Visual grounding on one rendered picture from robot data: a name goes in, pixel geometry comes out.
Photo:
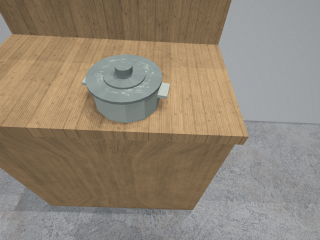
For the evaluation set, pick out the knob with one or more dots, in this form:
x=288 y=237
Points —
x=123 y=68

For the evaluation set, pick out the lid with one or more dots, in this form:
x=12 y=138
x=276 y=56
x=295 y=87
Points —
x=104 y=84

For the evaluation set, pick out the pot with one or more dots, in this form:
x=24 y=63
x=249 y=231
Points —
x=129 y=113

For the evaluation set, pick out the table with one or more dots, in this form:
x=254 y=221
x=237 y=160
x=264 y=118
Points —
x=55 y=142

